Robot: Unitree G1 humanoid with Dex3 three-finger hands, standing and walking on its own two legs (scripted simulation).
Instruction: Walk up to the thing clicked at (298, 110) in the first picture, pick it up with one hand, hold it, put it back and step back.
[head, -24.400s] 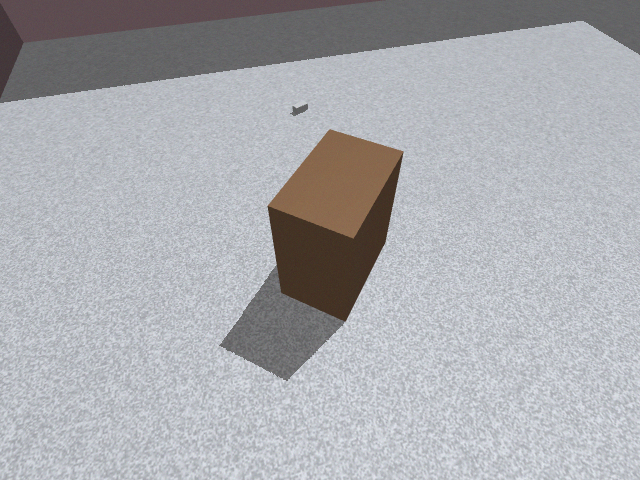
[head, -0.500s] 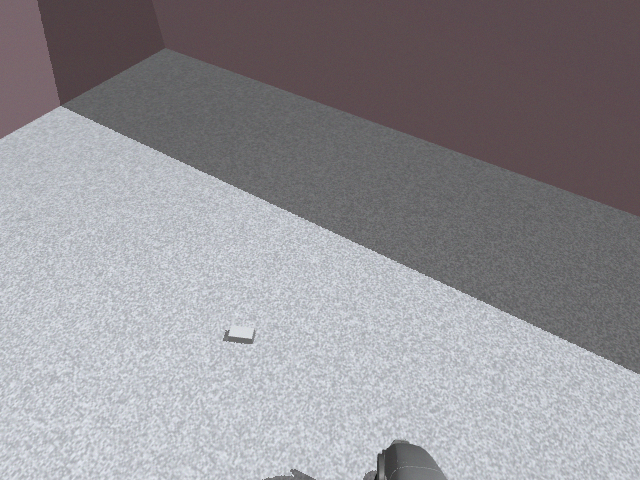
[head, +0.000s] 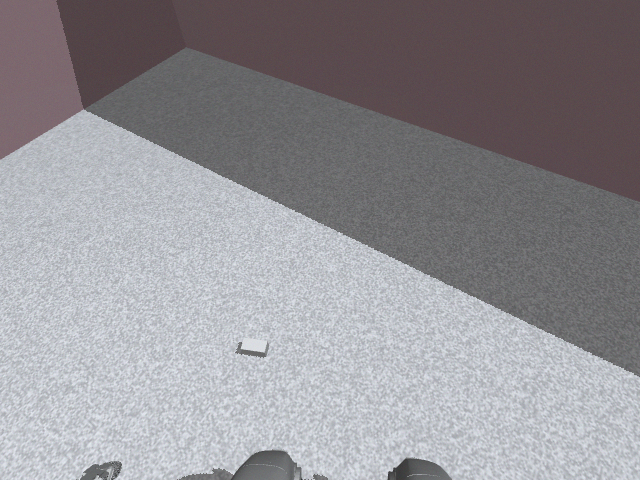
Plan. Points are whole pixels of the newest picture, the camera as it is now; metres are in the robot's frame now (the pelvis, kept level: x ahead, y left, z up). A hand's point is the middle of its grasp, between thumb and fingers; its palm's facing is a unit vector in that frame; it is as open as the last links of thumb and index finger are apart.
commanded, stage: walk up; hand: left
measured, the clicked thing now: (255, 347) +0.54 +0.29 -0.73
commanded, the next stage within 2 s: stand in 1.58 s
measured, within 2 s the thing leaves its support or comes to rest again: neither
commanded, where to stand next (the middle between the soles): +0.09 +0.01 m, yaw -1 degrees
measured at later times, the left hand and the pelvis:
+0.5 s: hand out of the picture +0.06 +0.27 -0.13, palm faces +0.00 -0.93 -0.37, open 7.4 cm; pelvis +0.03 +0.00 +0.02, yaw +0 degrees
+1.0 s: hand (151, 460) +0.14 +0.26 -0.13, palm faces -0.03 -0.94 -0.33, open 7.4 cm; pelvis +0.04 +0.01 +0.03, yaw +0 degrees
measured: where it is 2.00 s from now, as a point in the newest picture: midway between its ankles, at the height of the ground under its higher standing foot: outside the picture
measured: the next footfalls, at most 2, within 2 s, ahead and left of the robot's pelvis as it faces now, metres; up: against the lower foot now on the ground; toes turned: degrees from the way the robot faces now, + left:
none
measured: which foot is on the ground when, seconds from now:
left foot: down 0.00-1.00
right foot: down 0.00-1.00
